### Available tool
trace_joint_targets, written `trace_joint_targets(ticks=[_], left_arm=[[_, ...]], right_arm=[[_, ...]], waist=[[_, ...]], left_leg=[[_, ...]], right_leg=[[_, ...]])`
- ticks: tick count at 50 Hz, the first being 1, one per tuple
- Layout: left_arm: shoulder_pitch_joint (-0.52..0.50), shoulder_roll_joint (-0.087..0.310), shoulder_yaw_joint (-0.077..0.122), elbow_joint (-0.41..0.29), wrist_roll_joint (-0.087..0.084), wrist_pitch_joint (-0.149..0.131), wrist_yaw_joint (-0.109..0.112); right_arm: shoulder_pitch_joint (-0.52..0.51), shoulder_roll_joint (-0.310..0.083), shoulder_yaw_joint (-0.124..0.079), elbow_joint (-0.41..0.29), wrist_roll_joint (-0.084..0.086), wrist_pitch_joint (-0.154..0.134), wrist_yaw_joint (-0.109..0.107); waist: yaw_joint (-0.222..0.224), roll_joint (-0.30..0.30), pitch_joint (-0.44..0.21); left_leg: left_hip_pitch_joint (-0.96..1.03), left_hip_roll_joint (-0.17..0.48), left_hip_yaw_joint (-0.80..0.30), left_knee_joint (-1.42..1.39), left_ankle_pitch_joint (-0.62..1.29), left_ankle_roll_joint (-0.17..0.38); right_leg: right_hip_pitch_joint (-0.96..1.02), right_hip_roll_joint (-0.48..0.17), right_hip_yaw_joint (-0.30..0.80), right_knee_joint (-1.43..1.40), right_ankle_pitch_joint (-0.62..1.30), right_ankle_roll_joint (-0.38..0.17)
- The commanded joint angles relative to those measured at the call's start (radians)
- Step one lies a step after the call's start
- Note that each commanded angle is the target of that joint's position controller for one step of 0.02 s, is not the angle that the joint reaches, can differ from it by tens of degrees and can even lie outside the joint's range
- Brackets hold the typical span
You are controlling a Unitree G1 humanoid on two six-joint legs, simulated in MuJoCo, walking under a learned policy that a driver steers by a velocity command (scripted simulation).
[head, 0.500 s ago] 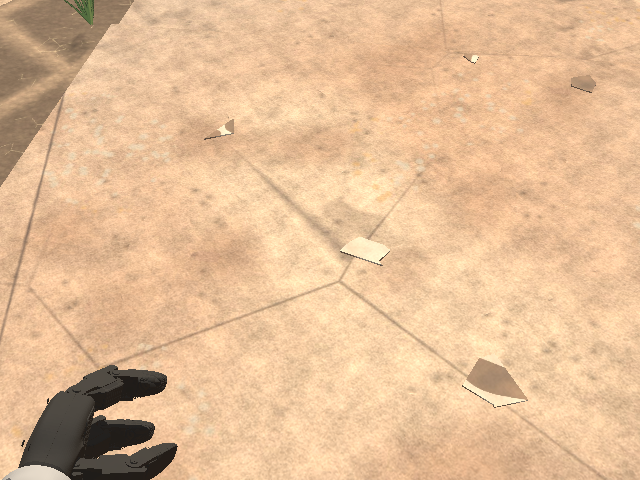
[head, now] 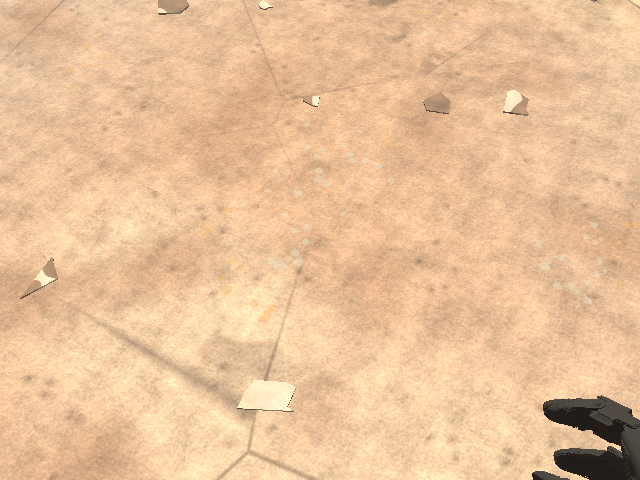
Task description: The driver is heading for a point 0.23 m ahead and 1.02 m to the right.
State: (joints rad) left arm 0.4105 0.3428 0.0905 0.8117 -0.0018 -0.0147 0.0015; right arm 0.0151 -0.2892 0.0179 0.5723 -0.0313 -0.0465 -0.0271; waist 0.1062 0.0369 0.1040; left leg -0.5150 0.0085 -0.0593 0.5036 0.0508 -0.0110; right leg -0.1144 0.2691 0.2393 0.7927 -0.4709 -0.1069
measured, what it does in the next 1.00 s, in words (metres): walks ahead, turning right: right foot, then left foot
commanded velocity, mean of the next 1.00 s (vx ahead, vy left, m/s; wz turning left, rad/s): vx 0.42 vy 0.00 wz -0.93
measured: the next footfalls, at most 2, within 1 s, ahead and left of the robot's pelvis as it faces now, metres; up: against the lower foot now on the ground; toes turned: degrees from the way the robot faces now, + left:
right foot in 0.40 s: +0.12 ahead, -0.11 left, +0.00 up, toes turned -26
left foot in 0.78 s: +0.34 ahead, +0.01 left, +0.00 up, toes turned -47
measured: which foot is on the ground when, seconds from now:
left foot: down 0.00-0.40, up 0.42-0.76, down 0.78-1.00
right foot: up 0.00-0.38, down 0.40-0.78, up 0.80-1.00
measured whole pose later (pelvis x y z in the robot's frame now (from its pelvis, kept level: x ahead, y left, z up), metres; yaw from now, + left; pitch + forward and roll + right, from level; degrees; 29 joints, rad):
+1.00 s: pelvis +0.27 -0.11 +0.03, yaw -53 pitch +3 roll +0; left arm 0.14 0.32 0.05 0.62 0.05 -0.01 -0.08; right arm 0.43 -0.29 -0.04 0.76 -0.03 -0.07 0.01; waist -0.07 -0.06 -0.05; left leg -0.10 0.02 0.09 0.38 -0.34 -0.01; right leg -0.69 0.06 0.13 1.18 -0.18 -0.06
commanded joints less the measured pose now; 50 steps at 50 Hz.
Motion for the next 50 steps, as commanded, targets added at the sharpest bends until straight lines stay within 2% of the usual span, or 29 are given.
trace_joint_targets(ticks=[1, 2, 3, 4, 6, 8, 10, 15, 18, 19, 20, 21, 22, 23, 24, 25, 27, 30, 35, 37, 38, 39, 40, 41, 42, 43, 44, 46, 50], left_arm=[[0.089, 0.049, 0.006, -0.134, -0.013, -0.012, 0.027], [0.089, 0.093, 0.009, -0.12, 0.012, 0.003, 0.033], [-0.002, 0.108, 0.012, -0.131, 0.031, 0.021, 0.022], [-0.076, 0.114, 0.019, -0.139, 0.039, 0.039, 0.004], [-0.099, 0.087, 0.017, -0.152, 0.028, 0.074, -0.028], [-0.129, 0.034, 0.0, -0.181, 0.017, 0.086, -0.036], [-0.167, 0.014, -0.011, -0.209, 0.021, 0.086, -0.043], [-0.277, 0.039, -0.011, -0.272, 0.009, 0.104, -0.06], [-0.308, 0.056, 0.0, -0.293, 0.007, 0.098, -0.06], [-0.268, 0.063, 0.006, -0.277, 0.013, 0.09, -0.055], [-0.175, 0.106, 0.021, -0.246, 0.023, 0.075, -0.04], [-0.183, 0.276, 0.056, -0.283, 0.017, 0.07, -0.017], [-0.099, 0.256, 0.071, -0.274, 0.017, 0.066, -0.008], [-0.121, 0.223, 0.057, -0.254, 0.025, 0.067, -0.003], [-0.181, 0.193, 0.048, -0.255, 0.028, 0.074, -0.005], [-0.235, 0.181, 0.042, -0.267, 0.027, 0.075, -0.008], [-0.243, 0.138, 0.026, -0.271, 0.024, 0.056, -0.021], [-0.169, 0.142, 0.028, -0.237, 0.024, 0.026, -0.03], [-0.185, 0.163, 0.033, -0.247, 0.021, 0.004, -0.034], [-0.27, 0.158, 0.03, -0.276, 0.017, -0.003, -0.04], [-0.318, 0.144, 0.026, -0.288, 0.016, -0.004, -0.04], [-0.326, 0.086, 0.009, -0.293, 0.016, -0.014, -0.037], [-0.316, -0.021, -0.023, -0.308, 0.017, -0.031, -0.03], [-0.297, -0.018, -0.034, -0.338, 0.004, -0.034, -0.029], [-0.309, 0.033, -0.028, -0.315, 0.028, -0.024, -0.026], [-0.304, 0.054, -0.021, -0.294, 0.047, -0.02, -0.04], [-0.276, 0.053, -0.021, -0.269, 0.052, -0.019, -0.058], [-0.275, 0.037, -0.026, -0.254, 0.055, -0.014, -0.084], [-0.394, 0.024, -0.039, -0.277, 0.051, -0.014, -0.088]], right_arm=[[0.399, -0.2, -0.067, 0.014, -0.019, -0.005, -0.01], [0.31, -0.192, -0.085, 0.002, -0.006, 0.008, -0.013], [0.209, -0.13, -0.072, -0.024, 0.003, 0.017, -0.022], [0.161, -0.065, -0.048, -0.024, 0.001, 0.026, -0.024], [0.159, -0.085, -0.051, 0.007, 0.003, 0.03, -0.021], [0.188, -0.112, -0.066, 0.043, -0.003, 0.022, -0.011], [0.2, -0.127, -0.076, 0.055, -0.002, 0.018, -0.003], [0.147, -0.157, -0.095, 0.031, -0.006, 0.036, 0.016], [0.185, -0.189, -0.111, 0.03, 0.006, 0.062, 0.028], [0.212, -0.189, -0.115, 0.036, 0.01, 0.073, 0.032], [0.254, -0.172, -0.117, 0.043, 0.01, 0.085, 0.041], [0.243, -0.097, -0.093, -0.048, 0.016, 0.099, 0.045], [0.154, -0.154, -0.102, -0.06, -0.006, 0.112, 0.035], [0.14, -0.142, -0.1, -0.068, 0.0, 0.11, 0.037], [0.137, -0.155, -0.106, -0.058, 0.003, 0.097, 0.036], [0.142, -0.171, -0.115, -0.049, -0.007, 0.086, 0.035], [0.176, -0.17, -0.116, -0.005, -0.019, 0.082, 0.04], [0.124, -0.129, -0.102, -0.004, -0.006, 0.074, 0.05], [0.039, -0.102, -0.083, -0.023, 0.018, 0.055, 0.049], [0.134, -0.115, -0.088, 0.006, 0.037, 0.044, 0.037], [0.256, -0.125, -0.096, 0.047, 0.04, 0.036, 0.025], [0.385, -0.175, -0.112, 0.083, 0.027, 0.025, 0.009], [0.494, -0.253, -0.124, 0.091, -0.007, 0.009, -0.003], [0.405, -0.318, -0.137, 0.062, -0.028, 0.005, -0.002], [0.316, -0.246, -0.127, 0.041, -0.018, 0.004, 0.009], [0.292, -0.188, -0.11, 0.042, -0.006, 0.0, 0.017], [0.291, -0.157, -0.101, 0.051, -0.003, -0.007, 0.023], [0.331, -0.139, -0.093, 0.091, 0.0, -0.028, 0.025], [0.439, -0.119, -0.092, 0.16, 0.003, -0.055, 0.038]], waist=[[-0.12, 0.109, -0.509], [-0.116, 0.101, -0.544], [-0.112, 0.078, -0.444], [-0.105, 0.039, -0.314], [-0.096, 0.085, -0.179], [-0.088, 0.09, -0.162], [-0.089, 0.098, -0.19], [-0.088, 0.149, -0.174], [-0.101, 0.123, -0.151], [-0.088, 0.073, -0.156], [-0.051, -0.102, -0.157], [-0.084, -0.428, -0.124], [0.007, -0.245, -0.196], [-0.029, -0.227, -0.176], [-0.061, -0.215, -0.103], [-0.086, -0.234, -0.085], [-0.1, -0.197, -0.109], [-0.082, -0.137, -0.114], [-0.073, -0.151, -0.095], [-0.135, -0.137, -0.106], [-0.207, -0.086, -0.118], [-0.263, 0.017, -0.148], [-0.292, 0.245, -0.21], [-0.22, 0.296, -0.178], [-0.18, 0.136, -0.102], [-0.156, 0.056, -0.085], [-0.14, 0.035, -0.094], [-0.144, 0.078, -0.069], [-0.171, 0.049, 0.0]], left_leg=[[0.866, 0.564, -0.444, 0.099, 0.971, 0.217], [0.809, 0.571, -0.513, 0.042, 0.761, 0.315], [0.648, 0.494, -0.446, -0.049, 0.387, 0.315], [0.509, 0.388, -0.302, -0.104, 0.177, 0.259], [0.329, 0.31, -0.1, -0.167, 0.163, 0.209], [0.292, 0.29, 0.0, -0.175, 0.225, 0.194], [0.313, 0.319, 0.053, -0.169, 0.274, 0.201], [0.207, 0.333, 0.196, -0.17, -0.104, 0.129], [0.22, 0.362, 0.233, -0.083, -0.252, 0.074], [0.191, 0.347, 0.262, 0.007, -0.292, 0.036], [0.086, 0.29, 0.315, 0.233, -0.403, -0.024], [-0.193, 0.107, 0.329, 0.502, -0.771, -0.116], [-0.211, 0.094, 0.106, 0.62, -0.739, -0.11], [-0.231, 0.102, 0.051, 0.604, -0.644, -0.093], [-0.227, 0.101, 0.044, 0.558, -0.542, -0.078], [-0.204, 0.087, 0.054, 0.535, -0.484, -0.073], [-0.146, 0.066, 0.057, 0.52, -0.418, -0.07], [-0.134, 0.044, 0.044, 0.418, -0.387, -0.071], [0.025, 0.002, 0.019, 0.182, -0.38, -0.07], [0.285, -0.012, 0.009, 0.079, -0.341, -0.047], [0.481, -0.014, 0.027, 0.002, -0.279, -0.036], [0.682, 0.041, 0.01, -0.04, -0.342, -0.028], [0.766, 0.298, -0.26, -0.166, -0.658, -0.009], [0.689, 0.451, -0.689, -0.348, -0.962, 0.051], [0.593, 0.446, -0.672, -0.338, -0.958, 0.078], [0.543, 0.382, -0.529, -0.299, -0.862, 0.078], [0.514, 0.316, -0.39, -0.288, -0.752, 0.068], [0.468, 0.245, -0.235, -0.326, -0.638, 0.077], [0.505, 0.24, -0.097, -0.382, -0.457, 0.125]], right_leg=[[-0.438, -0.042, -0.059, 0.667, -0.282, 0.1], [-0.487, -0.112, -0.1, 0.789, -0.135, 0.113], [-0.515, -0.166, -0.137, 0.748, -0.027, 0.118], [-0.5, -0.202, -0.15, 0.676, 0.012, 0.13], [-0.435, -0.232, -0.17, 0.557, 0.028, 0.146], [-0.401, -0.246, -0.202, 0.42, 0.052, 0.139], [-0.383, -0.272, -0.217, 0.317, 0.079, 0.125], [-0.205, -0.294, -0.297, 0.051, 0.15, 0.093], [-0.136, -0.267, -0.336, -0.111, 0.117, 0.074], [-0.064, -0.253, -0.315, -0.193, 0.135, 0.057], [0.046, -0.328, -0.13, -0.358, 0.194, 0.019], [0.055, -0.61, 0.358, -0.493, 0.448, -0.114], [0.056, -0.59, 0.364, -0.485, 0.328, -0.209], [0.034, -0.528, 0.312, -0.521, -0.027, -0.198], [-0.04, -0.476, 0.276, -0.583, -0.271, -0.167], [-0.068, -0.436, 0.258, -0.607, -0.289, -0.147], [-0.084, -0.388, 0.222, -0.601, -0.22, -0.145], [-0.065, -0.374, 0.242, -0.583, -0.164, -0.161], [-0.175, -0.346, 0.281, -0.521, -0.083, -0.16], [-0.342, -0.327, 0.296, -0.478, -0.056, -0.128], [-0.464, -0.288, 0.272, -0.389, -0.082, -0.095], [-0.608, -0.212, 0.188, -0.222, -0.141, -0.051], [-0.671, -0.103, 0.004, 0.155, -0.166, -0.016], [-0.848, -0.114, -0.054, 0.327, -0.033, -0.004], [-0.854, -0.208, -0.058, 0.431, 0.079, 0.002], [-0.83, -0.22, -0.062, 0.449, 0.144, 0.009], [-0.783, -0.235, -0.059, 0.438, 0.191, 0.022], [-0.754, -0.238, -0.071, 0.438, 0.262, 0.041], [-0.842, -0.23, -0.075, 0.361, 0.33, 0.051]])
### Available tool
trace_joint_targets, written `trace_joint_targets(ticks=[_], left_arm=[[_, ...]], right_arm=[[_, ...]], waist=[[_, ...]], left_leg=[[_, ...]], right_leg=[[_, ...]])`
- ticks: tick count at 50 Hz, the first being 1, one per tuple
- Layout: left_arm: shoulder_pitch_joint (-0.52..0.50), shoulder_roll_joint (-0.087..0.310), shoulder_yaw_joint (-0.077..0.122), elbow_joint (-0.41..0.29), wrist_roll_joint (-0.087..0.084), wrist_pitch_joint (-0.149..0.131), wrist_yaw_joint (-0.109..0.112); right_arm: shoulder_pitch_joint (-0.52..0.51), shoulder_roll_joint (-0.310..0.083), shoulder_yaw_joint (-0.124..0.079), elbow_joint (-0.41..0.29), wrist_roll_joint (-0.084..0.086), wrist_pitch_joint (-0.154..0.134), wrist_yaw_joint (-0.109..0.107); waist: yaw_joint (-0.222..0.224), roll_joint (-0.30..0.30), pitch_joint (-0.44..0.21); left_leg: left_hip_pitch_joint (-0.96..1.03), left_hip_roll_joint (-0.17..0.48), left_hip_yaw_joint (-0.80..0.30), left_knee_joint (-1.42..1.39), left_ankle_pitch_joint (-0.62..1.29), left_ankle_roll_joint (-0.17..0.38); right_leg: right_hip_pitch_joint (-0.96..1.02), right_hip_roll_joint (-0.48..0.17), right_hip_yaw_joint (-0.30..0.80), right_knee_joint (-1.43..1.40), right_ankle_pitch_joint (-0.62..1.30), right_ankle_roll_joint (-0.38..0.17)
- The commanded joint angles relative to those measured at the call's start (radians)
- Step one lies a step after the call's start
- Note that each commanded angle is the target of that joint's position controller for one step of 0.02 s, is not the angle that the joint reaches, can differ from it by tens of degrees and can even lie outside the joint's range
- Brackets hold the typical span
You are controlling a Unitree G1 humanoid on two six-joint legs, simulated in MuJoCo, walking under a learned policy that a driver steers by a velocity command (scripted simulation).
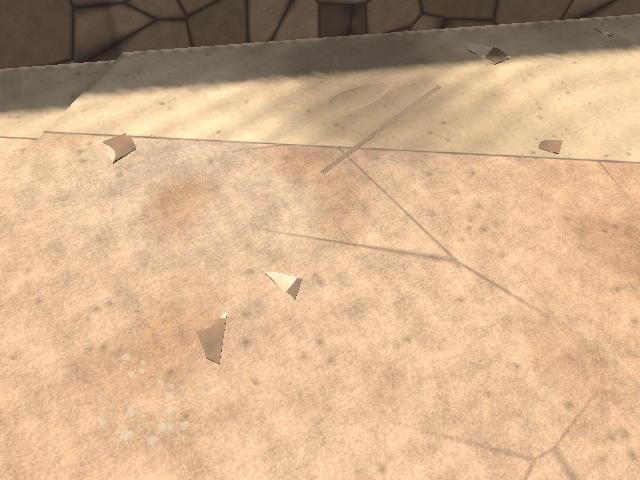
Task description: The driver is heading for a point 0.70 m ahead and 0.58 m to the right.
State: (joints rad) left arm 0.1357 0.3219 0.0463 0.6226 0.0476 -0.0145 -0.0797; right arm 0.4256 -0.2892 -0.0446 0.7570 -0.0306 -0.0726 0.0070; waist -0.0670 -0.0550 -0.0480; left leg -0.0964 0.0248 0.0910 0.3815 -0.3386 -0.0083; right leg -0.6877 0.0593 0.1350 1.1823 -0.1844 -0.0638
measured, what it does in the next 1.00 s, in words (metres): walks ahead, turning right: right foot, then left foot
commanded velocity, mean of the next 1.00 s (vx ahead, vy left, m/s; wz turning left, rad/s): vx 0.98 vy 0.00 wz -0.58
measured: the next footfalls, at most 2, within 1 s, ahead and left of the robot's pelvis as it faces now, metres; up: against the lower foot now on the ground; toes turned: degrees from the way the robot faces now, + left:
right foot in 0.22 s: +0.33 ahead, -0.13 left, +0.00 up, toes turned -5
left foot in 0.66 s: +0.81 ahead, -0.04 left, +0.00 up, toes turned -16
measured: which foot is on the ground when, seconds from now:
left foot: down 0.00-0.22, up 0.24-0.64, down 0.66-1.00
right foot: up 0.00-0.20, down 0.22-0.64, up 0.66-1.00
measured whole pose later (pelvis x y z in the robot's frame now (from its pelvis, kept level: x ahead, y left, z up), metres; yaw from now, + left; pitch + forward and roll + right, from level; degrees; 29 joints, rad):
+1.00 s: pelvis +0.87 -0.22 -0.02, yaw -35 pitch +1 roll +3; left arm -0.05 0.32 0.03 0.64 0.03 -0.01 -0.09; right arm 0.50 -0.30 -0.06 0.94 -0.02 -0.10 0.00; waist -0.07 -0.02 0.05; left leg 0.20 0.02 0.32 0.21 -0.40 -0.07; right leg -0.78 -0.07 -0.10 0.85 0.00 -0.15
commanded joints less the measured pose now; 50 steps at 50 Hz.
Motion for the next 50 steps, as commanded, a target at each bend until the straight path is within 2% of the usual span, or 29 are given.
trace_joint_targets(ticks=[1, 5, 7, 9, 10, 11, 12, 13, 14, 15, 16, 18, 20, 23, 26, 29, 31, 32, 33, 34, 35, 36, 37, 38, 39, 41, 44, 47, 50], left_arm=[[-0.163, 0.045, 0.001, -0.101, 0.001, -0.017, -0.009], [-0.3, 0.013, -0.028, -0.141, -0.002, -0.025, -0.035], [-0.274, 0.0, -0.037, -0.129, 0.001, -0.025, -0.027], [-0.098, 0.04, -0.019, -0.079, 0.003, -0.024, 0.005], [0.135, 0.074, 0.0, -0.006, 0.0, -0.028, 0.023], [0.33, 0.142, 0.029, 0.062, 0.009, -0.033, 0.041], [0.328, 0.245, 0.051, 0.073, 0.021, -0.037, 0.063], [0.367, 0.253, 0.056, 0.062, -0.003, -0.039, 0.07], [0.311, 0.211, 0.051, 0.109, -0.003, -0.043, 0.079], [0.267, 0.161, 0.041, 0.122, -0.011, -0.052, 0.081], [0.218, 0.125, 0.032, 0.125, -0.015, -0.06, 0.078], [0.189, 0.061, 0.01, 0.139, -0.029, -0.067, 0.083], [0.23, 0.042, 0.006, 0.169, -0.044, -0.08, 0.084], [0.257, 0.055, 0.012, 0.186, -0.045, -0.093, 0.077], [0.302, 0.102, 0.029, 0.209, -0.061, -0.108, 0.074], [0.327, 0.146, 0.038, 0.234, -0.066, -0.102, 0.081], [0.325, 0.198, 0.049, 0.245, -0.047, -0.094, 0.085], [0.276, 0.224, 0.056, 0.24, -0.038, -0.09, 0.082], [0.251, 0.151, 0.041, 0.218, -0.027, -0.096, 0.08], [0.379, -0.036, 0.001, 0.174, -0.078, -0.094, 0.08], [0.307, 0.07, 0.007, 0.163, -0.06, -0.087, 0.087], [0.225, 0.091, 0.016, 0.166, -0.049, -0.076, 0.086], [0.182, 0.083, 0.014, 0.168, -0.036, -0.065, 0.075], [0.142, 0.061, 0.014, 0.164, -0.027, -0.053, 0.062], [0.154, 0.03, 0.009, 0.149, -0.022, -0.037, 0.05], [0.081, -0.028, -0.006, 0.103, -0.019, -0.007, 0.032], [-0.044, -0.047, -0.025, 0.016, -0.014, 0.005, 0.005], [-0.149, -0.016, -0.029, -0.023, -0.02, 0.004, -0.019], [-0.163, 0.006, -0.024, -0.013, -0.023, -0.006, -0.02]], right_arm=[[0.047, -0.114, -0.028, -0.01, 0.002, -0.032, 0.005], [0.088, -0.126, -0.027, 0.048, 0.008, -0.031, 0.003], [0.101, -0.154, -0.029, 0.086, 0.016, -0.023, 0.0], [0.106, -0.214, -0.036, 0.113, 0.015, -0.016, -0.01], [0.07, -0.238, -0.039, 0.11, 0.022, -0.008, -0.016], [0.031, -0.215, -0.033, 0.085, 0.023, -0.007, -0.019], [0.092, -0.027, 0.007, 0.019, 0.023, -0.009, 0.01], [0.02, -0.105, -0.009, -0.019, 0.032, -0.02, 0.008], [-0.096, -0.136, -0.019, -0.048, 0.035, -0.02, 0.003], [-0.102, -0.105, -0.006, -0.049, 0.032, -0.025, 0.007], [-0.103, -0.094, -0.002, -0.04, 0.012, -0.018, 0.011], [-0.05, -0.064, 0.008, -0.031, -0.021, 0.011, 0.027], [-0.14, -0.048, 0.013, -0.065, -0.036, 0.026, 0.037], [-0.366, -0.047, 0.028, -0.146, -0.022, 0.023, 0.043], [-0.455, -0.034, 0.039, -0.17, -0.006, 0.013, 0.053], [-0.488, -0.071, 0.031, -0.188, -0.002, 0.016, 0.033], [-0.303, -0.145, 0.001, -0.142, 0.0, 0.012, 0.002], [-0.1, -0.18, -0.019, -0.089, 0.006, 0.01, -0.02], [0.104, -0.25, -0.047, -0.055, -0.016, 0.01, -0.046], [0.088, -0.313, -0.063, -0.054, -0.062, 0.003, -0.041], [0.004, -0.251, -0.063, -0.07, -0.035, 0.009, -0.026], [-0.096, -0.162, -0.046, -0.074, -0.029, 0.007, -0.022], [-0.127, -0.107, -0.036, -0.059, -0.026, 0.005, -0.016], [-0.122, -0.083, -0.03, -0.037, -0.028, 0.002, -0.017], [-0.106, -0.062, -0.022, -0.009, -0.025, -0.005, -0.017], [-0.08, -0.024, -0.013, 0.04, 0.0, -0.024, 0.0], [-0.11, -0.039, -0.015, 0.063, 0.008, -0.05, 0.009], [-0.124, -0.08, -0.023, 0.074, 0.007, -0.062, -0.001], [-0.047, -0.151, -0.034, 0.089, 0.012, -0.049, -0.013]], waist=[[-0.006, 0.14, 0.166], [-0.022, 0.163, 0.197], [0.011, 0.179, 0.178], [0.123, 0.232, 0.041], [0.247, 0.228, -0.071], [0.343, 0.19, -0.176], [0.209, -0.118, -0.301], [0.25, -0.081, -0.401], [0.214, -0.012, -0.175], [0.164, 0.02, -0.038], [0.112, 0.044, 0.025], [0.031, -0.014, 0.061], [0.027, -0.01, 0.141], [0.058, 0.016, 0.232], [0.083, 0.026, 0.191], [0.088, 0.026, 0.137], [0.003, 0.001, -0.02], [-0.112, 0.001, -0.11], [-0.187, 0.047, -0.225], [-0.054, 0.376, -0.355], [-0.056, 0.335, -0.318], [-0.029, 0.236, -0.142], [-0.014, 0.123, -0.051], [-0.001, 0.088, 0.009], [0.032, 0.128, 0.033], [0.058, 0.132, 0.095], [0.099, 0.15, 0.152], [0.106, 0.092, 0.206], [0.116, 0.096, 0.173]], left_leg=[[0.09, 0.222, -0.204, -0.277, -0.005, 0.127], [0.046, 0.221, -0.048, -0.366, 0.302, 0.13], [0.086, 0.223, 0.017, -0.31, 0.668, 0.125], [0.137, 0.257, 0.055, -0.04, 1.269, 0.121], [0.069, 0.245, 0.068, 0.213, 1.315, 0.111], [-0.162, 0.2, 0.065, 0.539, 1.036, 0.101], [-0.548, 0.041, 0.006, 0.921, -0.091, 0.077], [-0.648, -0.034, -0.181, 1.069, -0.146, 0.102], [-0.751, 0.025, -0.176, 1.059, -0.013, 0.111], [-0.725, 0.063, -0.151, 0.987, 0.054, 0.103], [-0.658, 0.097, -0.141, 0.917, 0.07, 0.089], [-0.556, 0.126, -0.136, 0.833, 0.05, 0.052], [-0.612, 0.137, -0.113, 0.749, 0.025, 0.013], [-0.61, 0.11, -0.063, 0.488, 0.222, -0.031], [-0.399, 0.043, -0.039, 0.288, 0.455, -0.013], [-0.321, -0.01, -0.038, 0.189, 0.436, 0.029], [-0.065, -0.069, -0.047, 0.196, 0.27, 0.054], [0.169, -0.033, -0.061, 0.183, 0.224, 0.062], [0.41, 0.135, -0.209, 0.214, -0.057, 0.075], [0.616, 0.456, -0.736, 0.053, -0.355, 0.167], [0.511, 0.434, -0.914, -0.088, -0.427, 0.17], [0.352, 0.393, -0.718, -0.102, -0.391, 0.156], [0.226, 0.361, -0.582, -0.109, -0.228, 0.154], [0.139, 0.316, -0.452, -0.129, -0.102, 0.133], [0.071, 0.313, -0.37, -0.143, -0.044, 0.13], [0.006, 0.301, -0.228, -0.189, 0.059, 0.101], [-0.07, 0.272, -0.014, -0.25, 0.267, 0.077], [-0.1, 0.194, 0.175, -0.318, 0.423, 0.056], [0.055, 0.202, 0.231, -0.232, 0.974, 0.052]], right_leg=[[-0.266, -0.022, 0.01, -0.09, 0.053, 0.009], [-0.055, -0.058, -0.179, -0.392, 0.069, -0.021], [0.095, -0.037, -0.248, -0.49, 0.008, -0.067], [0.34, 0.051, -0.29, -0.49, -0.11, -0.112], [0.601, 0.073, -0.267, -0.572, -0.081, -0.134], [0.917, -0.027, -0.13, -0.598, -0.133, -0.147], [1.208, -0.359, 0.361, -0.673, -0.517, -0.187], [1.184, -0.435, 0.712, -0.851, -0.554, -0.203], [1.057, -0.367, 0.532, -0.872, -0.393, -0.181], [0.88, -0.338, 0.397, -0.891, -0.244, -0.181], [0.737, -0.277, 0.314, -0.915, -0.158, -0.166], [0.567, -0.197, 0.232, -0.971, -0.148, -0.181], [0.504, -0.176, 0.217, -1.043, -0.135, -0.218], [0.418, -0.124, 0.154, -1.124, 0.048, -0.226], [0.416, -0.129, 0.135, -1.139, 0.364, -0.19], [0.601, -0.151, 0.136, -1.036, 0.689, -0.155], [0.661, -0.15, 0.139, -0.749, 0.974, -0.111], [0.561, -0.121, 0.126, -0.502, 0.894, -0.094], [0.392, -0.061, 0.087, -0.184, 0.633, -0.089], [0.074, 0.064, 0.016, 0.185, -0.264, -0.063], [-0.01, 0.022, 0.002, 0.257, -0.207, -0.083], [-0.039, -0.052, -0.014, 0.23, -0.101, -0.082], [-0.021, -0.087, -0.033, 0.199, -0.063, -0.078], [-0.008, -0.111, -0.038, 0.176, -0.064, -0.076], [0.007, -0.128, -0.042, 0.169, -0.07, -0.066], [-0.035, -0.168, -0.052, 0.144, -0.074, -0.061], [-0.068, -0.192, -0.089, 0.02, 0.063, -0.053], [0.044, -0.149, -0.209, -0.277, 0.213, -0.074], [0.166, -0.054, -0.314, -0.404, 0.231, -0.122]])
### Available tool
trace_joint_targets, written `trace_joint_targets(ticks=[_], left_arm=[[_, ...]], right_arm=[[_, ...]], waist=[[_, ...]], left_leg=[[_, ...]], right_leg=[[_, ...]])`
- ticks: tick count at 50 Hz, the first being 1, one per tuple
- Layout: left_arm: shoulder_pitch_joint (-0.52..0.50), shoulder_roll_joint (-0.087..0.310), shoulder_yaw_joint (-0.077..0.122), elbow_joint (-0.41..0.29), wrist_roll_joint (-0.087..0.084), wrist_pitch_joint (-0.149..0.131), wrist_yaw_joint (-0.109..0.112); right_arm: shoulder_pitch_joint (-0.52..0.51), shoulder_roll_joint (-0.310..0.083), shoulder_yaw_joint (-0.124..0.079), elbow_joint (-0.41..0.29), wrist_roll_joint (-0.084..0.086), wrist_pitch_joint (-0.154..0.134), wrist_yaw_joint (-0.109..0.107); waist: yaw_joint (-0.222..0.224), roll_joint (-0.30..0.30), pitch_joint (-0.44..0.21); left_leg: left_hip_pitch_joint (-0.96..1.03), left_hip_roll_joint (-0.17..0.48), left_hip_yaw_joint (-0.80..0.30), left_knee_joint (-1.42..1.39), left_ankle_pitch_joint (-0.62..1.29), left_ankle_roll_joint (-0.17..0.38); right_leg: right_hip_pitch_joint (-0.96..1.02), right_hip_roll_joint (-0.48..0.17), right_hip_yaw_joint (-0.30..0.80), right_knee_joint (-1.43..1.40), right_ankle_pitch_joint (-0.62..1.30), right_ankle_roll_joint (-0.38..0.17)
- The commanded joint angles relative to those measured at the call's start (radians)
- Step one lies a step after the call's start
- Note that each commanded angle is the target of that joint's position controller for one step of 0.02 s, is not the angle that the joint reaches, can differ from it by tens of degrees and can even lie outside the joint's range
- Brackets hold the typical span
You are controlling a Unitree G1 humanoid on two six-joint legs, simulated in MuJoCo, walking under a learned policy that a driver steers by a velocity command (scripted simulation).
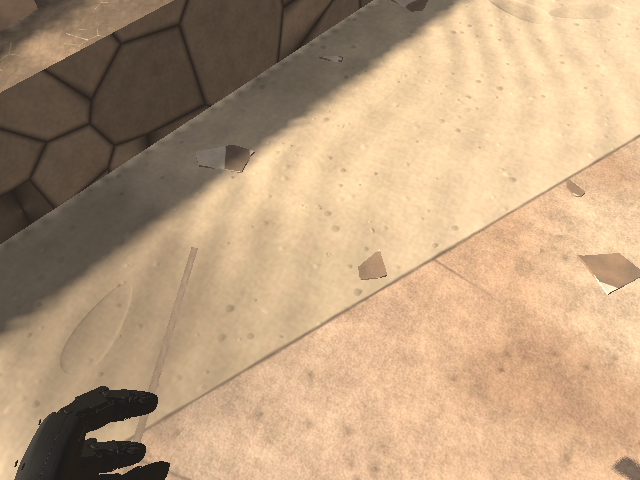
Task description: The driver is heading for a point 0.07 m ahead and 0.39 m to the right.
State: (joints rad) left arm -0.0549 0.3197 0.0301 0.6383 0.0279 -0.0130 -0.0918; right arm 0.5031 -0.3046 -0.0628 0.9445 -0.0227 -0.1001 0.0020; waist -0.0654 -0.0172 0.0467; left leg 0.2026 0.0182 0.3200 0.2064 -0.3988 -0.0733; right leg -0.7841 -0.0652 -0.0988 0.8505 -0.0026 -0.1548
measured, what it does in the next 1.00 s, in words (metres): walks ahead, turning right: right foot, then left foot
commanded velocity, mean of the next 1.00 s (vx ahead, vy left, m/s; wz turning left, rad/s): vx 0.50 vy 0.00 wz -0.99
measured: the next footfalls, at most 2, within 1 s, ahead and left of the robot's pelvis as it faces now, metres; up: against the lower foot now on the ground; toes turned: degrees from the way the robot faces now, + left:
right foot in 0.10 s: +0.30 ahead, -0.05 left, +0.00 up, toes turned -8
left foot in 0.48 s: +0.72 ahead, -0.05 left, +0.00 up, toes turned -31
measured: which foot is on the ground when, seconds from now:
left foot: down 0.00-0.10, up 0.12-0.46, down 0.48-0.88, up 0.90-1.00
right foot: up 0.00-0.08, down 0.10-0.48, up 0.50-0.88, down 0.90-1.00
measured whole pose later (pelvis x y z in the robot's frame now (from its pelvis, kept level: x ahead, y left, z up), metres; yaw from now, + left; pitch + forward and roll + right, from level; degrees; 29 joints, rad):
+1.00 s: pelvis +0.59 -0.15 +0.01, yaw -59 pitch +0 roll +1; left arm 0.20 0.29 0.06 0.61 0.02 0.05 -0.02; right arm 0.23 -0.33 -0.06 0.65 -0.04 0.04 0.02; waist -0.02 0.07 0.02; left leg -0.46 0.10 0.07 1.05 -0.50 -0.07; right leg -0.34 0.06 0.01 0.65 -0.31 -0.10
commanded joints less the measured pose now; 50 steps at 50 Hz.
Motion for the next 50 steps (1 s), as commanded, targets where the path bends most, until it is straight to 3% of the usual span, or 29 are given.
trace_joint_targets(ticks=[1, 3, 4, 5, 6, 7, 9, 11, 13, 16, 19, 22, 23, 24, 25, 26, 27, 28, 29, 31, 33, 36, 42, 44, 45, 46, 47, 49, 50], left_arm=[[0.076, 0.031, 0.001, -0.011, -0.007, -0.01, 0.001], [0.362, 0.1, 0.035, 0.066, -0.011, -0.012, 0.026], [0.579, 0.144, 0.066, 0.14, -0.01, -0.01, 0.046], [0.54, 0.192, 0.094, 0.159, -0.018, 0.0, 0.074], [0.414, 0.3, 0.108, 0.109, -0.001, 0.014, 0.08], [0.473, 0.315, 0.118, 0.082, 0.007, 0.022, 0.083], [0.437, 0.225, 0.105, 0.117, -0.007, 0.0, 0.098], [0.37, 0.174, 0.083, 0.11, -0.018, -0.033, 0.109], [0.36, 0.14, 0.067, 0.113, -0.032, -0.056, 0.104], [0.39, 0.153, 0.077, 0.129, -0.027, -0.06, 0.094], [0.455, 0.146, 0.085, 0.161, -0.035, -0.038, 0.088], [0.413, 0.172, 0.098, 0.145, -0.031, -0.034, 0.099], [0.348, 0.184, 0.101, 0.122, -0.032, -0.039, 0.097], [0.364, 0.095, 0.082, 0.103, -0.04, -0.037, 0.099], [0.458, 0.05, 0.069, 0.06, -0.051, -0.027, 0.121], [0.576, 0.089, 0.071, 0.055, -0.049, -0.016, 0.133], [0.514, 0.122, 0.072, 0.064, -0.02, -0.002, 0.13], [0.43, 0.128, 0.077, 0.057, -0.002, 0.018, 0.115], [0.39, 0.12, 0.08, 0.047, 0.007, 0.036, 0.093], [0.359, 0.08, 0.071, 0.022, 0.005, 0.071, 0.065], [0.321, 0.032, 0.054, -0.018, -0.001, 0.082, 0.057], [0.279, 0.031, 0.045, -0.055, -0.005, 0.087, 0.043], [0.125, 0.075, 0.058, -0.123, -0.022, 0.1, 0.034], [0.17, 0.107, 0.074, -0.112, -0.008, 0.091, 0.03], [0.325, 0.147, 0.095, -0.053, -0.001, 0.08, 0.035], [0.421, 0.279, 0.13, -0.046, -0.009, 0.074, 0.054], [0.423, 0.26, 0.12, -0.076, -0.009, 0.059, 0.068], [0.334, 0.209, 0.1, -0.059, -0.005, 0.056, 0.09], [0.285, 0.196, 0.095, -0.068, -0.003, 0.051, 0.092]], right_arm=[[-0.115, -0.171, -0.023, -0.105, 0.005, -0.006, -0.014], [-0.166, -0.236, -0.041, -0.133, -0.002, 0.032, -0.023], [-0.197, -0.233, -0.041, -0.151, -0.008, 0.048, -0.022], [-0.173, -0.163, -0.031, -0.145, -0.024, 0.052, -0.008], [-0.113, -0.049, -0.002, -0.239, -0.022, 0.042, 0.002], [-0.196, -0.107, 0.001, -0.322, -0.003, 0.013, 0.0], [-0.285, -0.12, 0.012, -0.315, -0.009, -0.012, -0.004], [-0.258, -0.101, 0.021, -0.302, -0.042, 0.021, -0.005], [-0.291, -0.092, 0.023, -0.315, -0.044, 0.055, 0.0], [-0.412, -0.036, 0.044, -0.378, -0.024, 0.052, 0.001], [-0.46, -0.015, 0.058, -0.394, -0.006, 0.047, 0.002], [-0.334, -0.099, 0.03, -0.37, -0.001, 0.045, -0.028], [-0.181, -0.138, 0.015, -0.326, -0.001, 0.035, -0.04], [-0.069, -0.177, 0.004, -0.285, -0.013, 0.026, -0.046], [-0.021, -0.203, 0.008, -0.315, -0.032, 0.029, -0.036], [-0.063, -0.19, -0.005, -0.322, -0.024, 0.036, -0.028], [-0.206, -0.135, -0.001, -0.366, -0.011, 0.043, -0.039], [-0.279, -0.051, 0.025, -0.377, -0.01, 0.051, -0.045], [-0.306, -0.026, 0.038, -0.368, -0.015, 0.058, -0.048], [-0.287, -0.063, 0.028, -0.328, -0.006, 0.058, -0.046], [-0.268, -0.098, 0.012, -0.3, -0.007, 0.05, -0.034], [-0.312, -0.111, 0.001, -0.305, -0.005, 0.052, -0.023], [-0.29, -0.167, -0.029, -0.323, -0.001, 0.097, -0.002], [-0.237, -0.182, -0.039, -0.326, -0.008, 0.122, 0.003], [-0.243, -0.152, -0.033, -0.337, -0.02, 0.134, 0.006], [-0.318, -0.062, -0.002, -0.416, -0.02, 0.145, 0.016], [-0.438, -0.11, -0.013, -0.464, -0.044, 0.143, 0.016], [-0.414, -0.15, -0.028, -0.452, -0.015, 0.111, 0.017], [-0.353, -0.157, -0.031, -0.419, -0.02, 0.1, 0.021]], waist=[[0.146, 0.089, 0.032], [0.297, 0.133, -0.125], [0.374, 0.105, -0.223], [0.297, -0.03, -0.165], [0.129, -0.241, -0.186], [0.182, -0.149, -0.324], [0.122, 0.063, -0.075], [0.036, 0.093, -0.022], [0.009, 0.113, 0.03], [0.04, 0.083, 0.039], [0.109, 0.008, -0.045], [0.037, -0.03, -0.124], [-0.062, -0.003, -0.176], [-0.079, 0.098, -0.245], [-0.024, 0.176, -0.37], [0.03, 0.22, -0.543], [0.037, 0.172, -0.495], [0.051, 0.119, -0.341], [0.066, 0.101, -0.249], [0.076, 0.112, -0.122], [0.088, 0.125, -0.116], [0.109, 0.152, -0.148], [0.061, 0.183, -0.085], [0.065, 0.134, -0.112], [0.127, -0.004, -0.134], [0.188, -0.362, -0.075], [0.226, -0.235, -0.007], [0.125, -0.171, 0.031], [0.081, -0.161, 0.009]], left_leg=[[-0.176, 0.221, 0.003, 0.04, 1.246, 0.114], [-0.178, 0.259, -0.02, 0.428, 1.451, 0.122], [-0.305, 0.254, -0.044, 0.737, 1.315, 0.118], [-0.555, 0.124, -0.07, 1.076, 0.419, 0.09], [-0.914, -0.015, -0.144, 1.434, -0.139, 0.032], [-1.065, -0.016, -0.344, 1.459, -0.08, 0.036], [-1.05, 0.075, -0.377, 1.25, 0.031, 0.044], [-0.895, 0.118, -0.385, 1.12, 0.017, 0.02], [-0.812, 0.136, -0.355, 0.975, -0.023, -0.02], [-0.711, 0.074, -0.284, 0.715, 0.22, -0.009], [-0.526, -0.052, -0.241, 0.454, 0.479, 0.038], [-0.29, -0.104, -0.322, 0.31, 0.526, 0.056], [-0.145, -0.062, -0.353, 0.212, 0.645, 0.069], [0.04, 0.141, -0.477, 0.235, 0.937, 0.11], [0.176, 0.47, -0.71, 0.425, 1.537, 0.187], [0.22, 0.591, -0.861, 0.417, 1.508, 0.342], [0.077, 0.53, -0.852, 0.316, 1.101, 0.368], [-0.099, 0.424, -0.721, 0.241, 0.815, 0.331], [-0.212, 0.362, -0.623, 0.194, 0.697, 0.305], [-0.394, 0.322, -0.462, 0.136, 0.74, 0.275], [-0.412, 0.32, -0.381, 0.122, 0.798, 0.269], [-0.447, 0.326, -0.264, 0.125, 0.732, 0.24], [-0.475, 0.354, -0.139, 0.194, 0.313, 0.143], [-0.529, 0.353, -0.128, 0.262, -0.159, 0.102], [-0.672, 0.3, -0.087, 0.473, -0.373, 0.069], [-1.016, 0.097, -0.016, 0.883, -0.457, -0.012], [-1.169, 0.047, -0.28, 0.979, -0.302, -0.009], [-1.09, 0.081, -0.358, 0.903, -0.068, 0.007], [-1.008, 0.088, -0.349, 0.857, -0.015, 0.003]], right_leg=[[0.313, 0.109, -0.098, -0.08, -0.005, -0.043], [0.604, 0.169, -0.074, -0.08, -0.131, -0.077], [0.876, 0.188, -0.016, -0.147, -0.176, -0.103], [1.0, 0.125, 0.133, -0.179, -0.291, -0.121], [1.135, -0.084, 0.62, -0.277, -0.178, -0.238], [1.232, -0.164, 0.901, -0.502, -0.366, -0.329], [0.941, -0.131, 0.805, -0.611, -0.328, -0.249], [0.697, -0.046, 0.646, -0.6, -0.129, -0.221], [0.535, -0.002, 0.543, -0.603, 0.216, -0.21], [0.442, 0.106, 0.405, -0.525, 0.638, -0.132], [0.456, 0.182, 0.388, -0.444, 0.571, -0.018], [0.488, 0.192, 0.487, -0.191, 0.523, 0.072], [0.477, 0.219, 0.456, 0.022, 0.428, 0.103], [0.368, 0.285, 0.352, 0.32, -0.262, 0.133], [0.229, 0.321, 0.249, 0.592, -0.774, 0.132], [0.178, 0.249, 0.271, 0.777, -0.661, 0.154], [0.142, 0.182, 0.226, 0.753, -0.512, 0.155], [0.138, 0.141, 0.199, 0.68, -0.449, 0.164], [0.149, 0.116, 0.192, 0.627, -0.439, 0.176], [0.215, 0.085, 0.172, 0.494, -0.435, 0.179], [0.229, 0.066, 0.149, 0.361, -0.391, 0.17], [0.319, 0.028, 0.121, 0.174, -0.276, 0.147], [0.474, 0.059, 0.009, -0.121, -0.324, 0.121], [0.6, 0.084, -0.007, -0.197, -0.429, 0.078], [0.766, 0.053, 0.113, -0.272, -0.55, 0.027], [0.838, -0.178, 0.655, -0.585, -1.008, -0.116], [0.766, -0.246, 0.933, -0.728, -1.077, -0.184], [0.671, -0.182, 0.742, -0.705, -0.903, -0.152], [0.646, -0.126, 0.65, -0.694, -0.788, -0.127]])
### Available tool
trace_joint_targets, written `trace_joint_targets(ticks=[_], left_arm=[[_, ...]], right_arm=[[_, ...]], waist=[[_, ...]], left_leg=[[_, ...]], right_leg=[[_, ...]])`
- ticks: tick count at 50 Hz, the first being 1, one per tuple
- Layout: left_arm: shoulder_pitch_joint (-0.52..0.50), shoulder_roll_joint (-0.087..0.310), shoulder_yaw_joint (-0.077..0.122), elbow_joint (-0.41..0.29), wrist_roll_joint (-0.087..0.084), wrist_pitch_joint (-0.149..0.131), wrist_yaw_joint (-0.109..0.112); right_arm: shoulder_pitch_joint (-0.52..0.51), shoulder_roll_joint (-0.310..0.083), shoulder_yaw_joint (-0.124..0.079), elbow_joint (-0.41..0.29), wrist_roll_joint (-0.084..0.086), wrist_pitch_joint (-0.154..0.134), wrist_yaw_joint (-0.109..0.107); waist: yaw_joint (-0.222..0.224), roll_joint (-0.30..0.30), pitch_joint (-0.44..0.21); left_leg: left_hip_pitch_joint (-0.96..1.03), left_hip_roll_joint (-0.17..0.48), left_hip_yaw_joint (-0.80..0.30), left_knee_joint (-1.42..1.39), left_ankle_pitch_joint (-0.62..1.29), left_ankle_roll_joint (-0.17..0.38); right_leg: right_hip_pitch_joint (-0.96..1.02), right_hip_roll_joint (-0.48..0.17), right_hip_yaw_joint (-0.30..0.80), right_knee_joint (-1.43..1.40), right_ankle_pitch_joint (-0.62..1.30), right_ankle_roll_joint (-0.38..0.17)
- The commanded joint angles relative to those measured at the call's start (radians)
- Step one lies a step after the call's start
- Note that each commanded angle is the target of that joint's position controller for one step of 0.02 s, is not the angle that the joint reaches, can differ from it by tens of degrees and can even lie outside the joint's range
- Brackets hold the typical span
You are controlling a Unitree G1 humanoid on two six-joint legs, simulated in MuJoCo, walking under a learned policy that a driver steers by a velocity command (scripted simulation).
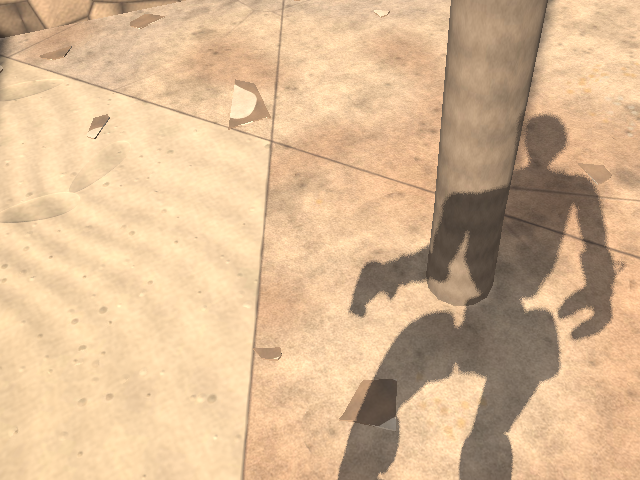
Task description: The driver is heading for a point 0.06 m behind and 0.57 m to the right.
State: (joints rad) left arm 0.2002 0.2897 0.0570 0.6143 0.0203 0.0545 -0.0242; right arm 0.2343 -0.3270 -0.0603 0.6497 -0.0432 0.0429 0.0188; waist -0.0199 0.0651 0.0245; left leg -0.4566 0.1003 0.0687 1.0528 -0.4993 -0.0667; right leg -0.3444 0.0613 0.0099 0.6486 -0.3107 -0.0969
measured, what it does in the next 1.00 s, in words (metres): walks ahead, turning right: left foot, then right foot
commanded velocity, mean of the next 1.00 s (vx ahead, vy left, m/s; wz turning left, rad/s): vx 0.37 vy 0.00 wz -0.53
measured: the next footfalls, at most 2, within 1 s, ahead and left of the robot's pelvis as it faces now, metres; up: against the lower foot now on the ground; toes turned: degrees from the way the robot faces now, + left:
left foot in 0.34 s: +0.34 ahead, +0.12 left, +0.00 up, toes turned -7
right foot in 0.76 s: +0.54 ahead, -0.10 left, +0.00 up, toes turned -18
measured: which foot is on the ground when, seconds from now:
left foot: up 0.00-0.32, down 0.34-0.78, up 0.80-1.00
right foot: down 0.00-0.34, up 0.36-0.74, down 0.76-1.00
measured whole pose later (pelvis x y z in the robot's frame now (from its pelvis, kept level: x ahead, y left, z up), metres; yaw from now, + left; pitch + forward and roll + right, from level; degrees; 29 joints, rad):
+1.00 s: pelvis +0.43 -0.02 +0.01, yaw -30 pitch +1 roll +1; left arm 0.22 0.30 0.08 0.75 0.00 0.04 0.00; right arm 0.09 -0.27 -0.04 0.72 -0.03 0.06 -0.03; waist 0.03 0.01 0.12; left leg -0.51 0.03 -0.09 1.00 -0.42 -0.05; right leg -0.37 0.20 0.13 0.43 -0.04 -0.13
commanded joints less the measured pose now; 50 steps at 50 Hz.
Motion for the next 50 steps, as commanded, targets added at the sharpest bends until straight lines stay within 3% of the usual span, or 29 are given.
trace_joint_targets(ticks=[1, 3, 5, 9, 13, 15, 16, 17, 18, 19, 20, 21, 23, 25, 26, 28, 31, 34, 35, 37, 38, 39, 40, 41, 43, 45, 47, 48, 50], left_arm=[[-0.002, 0.194, 0.056, -0.049, 0.006, -0.031, 0.023], [0.04, 0.148, 0.038, -0.02, 0.001, -0.065, 0.01], [0.101, 0.14, 0.035, 0.015, -0.003, -0.087, 0.004], [0.162, 0.161, 0.039, 0.048, -0.003, -0.111, 0.003], [0.18, 0.181, 0.039, 0.069, -0.003, -0.126, 0.005], [0.169, 0.19, 0.039, 0.094, 0.002, -0.133, 0.008], [0.16, 0.188, 0.039, 0.11, 0.001, -0.136, 0.009], [0.168, 0.158, 0.029, 0.121, 0.0, -0.141, 0.009], [0.179, 0.087, 0.008, 0.084, -0.024, -0.146, 0.012], [0.251, 0.064, 0.005, 0.094, -0.019, -0.149, 0.019], [0.219, 0.098, 0.011, 0.129, -0.002, -0.139, 0.028], [0.165, 0.1, 0.011, 0.142, -0.002, -0.134, 0.021], [0.101, 0.087, 0.013, 0.142, -0.001, -0.122, 0.01], [0.112, 0.061, 0.007, 0.154, 0.01, -0.109, -0.001], [0.117, 0.049, 0.005, 0.162, 0.006, -0.106, -0.003], [0.052, 0.02, -0.013, 0.135, -0.004, -0.099, -0.017], [-0.054, 0.0, -0.032, 0.094, -0.001, -0.094, -0.04], [-0.054, 0.034, -0.023, 0.072, 0.006, -0.083, -0.051], [-0.014, 0.05, -0.015, 0.085, 0.01, -0.084, -0.052], [0.091, 0.067, 0.002, 0.11, 0.022, -0.091, -0.042], [0.177, 0.095, 0.016, 0.128, 0.031, -0.1, -0.026], [0.18, 0.195, 0.038, 0.114, 0.019, -0.103, -0.008], [0.18, 0.261, 0.072, 0.098, -0.022, -0.074, 0.009], [0.13, 0.217, 0.071, 0.073, -0.042, -0.057, 0.012], [0.047, 0.132, 0.05, 0.076, -0.025, -0.031, 0.025], [0.018, 0.113, 0.048, 0.074, -0.027, -0.022, 0.035], [0.026, 0.139, 0.059, 0.075, -0.023, -0.02, 0.031], [0.042, 0.169, 0.069, 0.079, -0.012, -0.025, 0.03], [0.058, 0.191, 0.081, 0.082, -0.011, -0.024, 0.031]], right_arm=[[-0.035, -0.127, -0.031, -0.082, -0.008, -0.045, 0.007], [-0.041, -0.101, -0.024, -0.056, -0.004, -0.038, 0.011], [-0.092, -0.067, -0.012, -0.061, 0.006, -0.037, 0.018], [-0.19, -0.047, -0.002, -0.077, 0.018, -0.052, 0.03], [-0.238, -0.066, -0.007, -0.1, 0.027, -0.065, 0.03], [-0.141, -0.062, -0.009, -0.071, 0.013, -0.078, 0.025], [-0.021, -0.078, -0.021, -0.029, 0.006, -0.091, 0.007], [0.13, -0.119, -0.035, 0.014, -0.006, -0.104, -0.013], [0.279, -0.235, -0.055, 0.023, -0.027, -0.113, -0.028], [0.301, -0.294, -0.073, 0.055, -0.017, -0.111, -0.018], [0.219, -0.19, -0.052, 0.048, 0.006, -0.107, -0.006], [0.146, -0.115, -0.032, 0.036, 0.016, -0.111, 0.0], [0.082, -0.043, -0.002, 0.055, 0.023, -0.114, 0.004], [0.1, -0.049, 0.003, 0.091, 0.03, -0.126, 0.007], [0.099, -0.057, 0.002, 0.102, 0.03, -0.129, 0.005], [0.075, -0.073, -0.004, 0.117, 0.031, -0.119, -0.003], [0.041, -0.064, -0.002, 0.127, 0.043, -0.106, -0.014], [0.054, -0.072, -0.008, 0.141, 0.046, -0.098, -0.031], [0.041, -0.1, -0.019, 0.138, 0.042, -0.096, -0.035], [0.025, -0.115, -0.025, 0.13, 0.046, -0.083, -0.042], [0.042, -0.122, -0.026, 0.127, 0.041, -0.078, -0.04], [0.106, -0.054, -0.011, 0.099, 0.017, -0.065, -0.032], [0.151, -0.03, -0.004, 0.065, 0.031, -0.034, -0.035], [0.146, -0.051, 0.002, 0.087, 0.009, -0.016, -0.043], [0.0, -0.063, -0.004, 0.059, 0.014, -0.009, -0.056], [-0.003, -0.071, -0.007, 0.057, 0.003, 0.01, -0.059], [-0.007, -0.057, -0.006, 0.056, 0.011, 0.023, -0.055], [-0.032, -0.055, -0.008, 0.048, 0.018, 0.02, -0.054], [-0.07, -0.056, -0.011, 0.037, 0.016, 0.021, -0.056]], waist=[[0.014, -0.221, 0.007], [0.022, -0.174, -0.015], [0.045, -0.142, -0.004], [0.09, -0.146, 0.016], [0.101, -0.14, 0.062], [0.046, -0.134, 0.071], [-0.02, -0.092, 0.024], [-0.085, -0.03, -0.082], [-0.131, 0.156, -0.199], [-0.077, 0.322, -0.217], [-0.04, 0.125, -0.128], [-0.027, 0.006, -0.074], [-0.001, -0.014, -0.035], [0.013, 0.048, -0.05], [0.02, 0.052, -0.051], [0.032, 0.046, -0.035], [0.014, 0.076, -0.041], [0.029, 0.072, -0.06], [0.047, 0.042, -0.057], [0.086, -0.005, -0.1], [0.124, -0.076, -0.149], [0.068, -0.285, -0.197], [0.055, -0.359, -0.316], [0.053, -0.162, -0.309], [0.031, -0.064, -0.108], [0.013, -0.114, -0.09], [0.013, -0.097, -0.116], [0.016, -0.087, -0.106], [0.032, -0.095, -0.103]], left_leg=[[-0.277, 0.007, -0.08, -0.014, 0.142, -0.006], [-0.222, -0.001, -0.061, -0.066, 0.224, -0.008], [-0.224, 0.0, -0.057, -0.166, 0.293, -0.011], [-0.175, -0.018, -0.057, -0.369, 0.375, 0.0], [-0.085, -0.024, -0.054, -0.456, 0.354, 0.049], [0.05, -0.058, -0.025, -0.524, 0.299, 0.077], [0.222, -0.099, -0.001, -0.581, 0.306, 0.089], [0.428, -0.064, -0.029, -0.585, 0.311, 0.108], [0.64, 0.181, -0.369, -0.689, 0.149, 0.171], [0.711, 0.323, -0.728, -0.785, 0.319, 0.244], [0.629, 0.305, -0.644, -0.748, 0.413, 0.261], [0.532, 0.267, -0.482, -0.724, 0.606, 0.266], [0.448, 0.184, -0.281, -0.732, 0.897, 0.241], [0.43, 0.145, -0.191, -0.736, 1.107, 0.227], [0.43, 0.142, -0.146, -0.744, 1.152, 0.226], [0.415, 0.136, -0.058, -0.774, 1.156, 0.221], [0.37, 0.087, 0.063, -0.773, 1.057, 0.184], [0.394, 0.127, 0.077, -0.689, 1.019, 0.165], [0.391, 0.138, 0.08, -0.626, 1.028, 0.159], [0.359, 0.123, 0.109, -0.394, 1.024, 0.138], [0.278, 0.086, 0.121, -0.182, 0.856, 0.099], [0.081, -0.024, 0.153, 0.109, 0.109, 0.053], [-0.099, -0.182, -0.004, 0.324, -0.216, 0.021], [-0.113, -0.095, -0.12, 0.318, -0.16, 0.021], [-0.129, -0.06, -0.134, 0.159, -0.01, 0.025], [-0.058, -0.054, -0.135, 0.053, 0.055, 0.019], [-0.021, -0.072, -0.138, 0.0, 0.076, 0.012], [-0.041, -0.084, -0.145, -0.039, 0.082, 0.012], [-0.063, -0.093, -0.166, -0.087, 0.106, 0.01]], right_leg=[[0.183, -0.21, 0.462, -0.484, -0.38, -0.17], [0.178, -0.179, 0.401, -0.483, -0.246, -0.169], [0.201, -0.176, 0.383, -0.495, -0.186, -0.17], [0.222, -0.2, 0.372, -0.496, -0.147, -0.158], [0.211, -0.25, 0.4, -0.512, -0.159, -0.152], [0.216, -0.237, 0.362, -0.437, 0.128, -0.117], [0.199, -0.188, 0.299, -0.269, 0.43, -0.079], [0.14, -0.112, 0.218, -0.018, 0.551, -0.045], [-0.071, -0.01, 0.12, 0.317, 0.345, 0.014], [-0.271, 0.112, 0.118, 0.492, -0.177, 0.039], [-0.304, 0.044, 0.183, 0.597, -0.136, 0.02], [-0.278, 0.012, 0.165, 0.602, -0.077, 0.025], [-0.26, -0.031, 0.113, 0.526, -0.043, 0.039], [-0.232, -0.015, 0.081, 0.474, -0.013, 0.057], [-0.239, 0.0, 0.079, 0.449, 0.005, 0.064], [-0.249, -0.014, 0.038, 0.307, 0.06, 0.072], [-0.138, -0.034, -0.048, 0.063, 0.225, 0.063], [-0.073, -0.043, -0.061, -0.006, 0.254, 0.032], [-0.048, -0.025, -0.067, -0.034, 0.23, 0.017], [0.074, 0.027, -0.078, -0.096, 0.215, -0.03], [0.199, 0.015, -0.001, -0.163, 0.367, -0.074], [0.345, -0.228, 0.309, -0.145, 0.867, -0.139], [0.472, -0.388, 0.66, -0.205, 1.051, -0.348], [0.425, -0.371, 0.613, -0.247, 0.796, -0.326], [0.235, -0.246, 0.504, -0.335, 0.435, -0.218], [0.16, -0.171, 0.438, -0.357, 0.377, -0.145], [0.145, -0.145, 0.438, -0.358, 0.354, -0.111], [0.15, -0.146, 0.461, -0.355, 0.344, -0.095], [0.158, -0.136, 0.502, -0.368, 0.226, -0.064]])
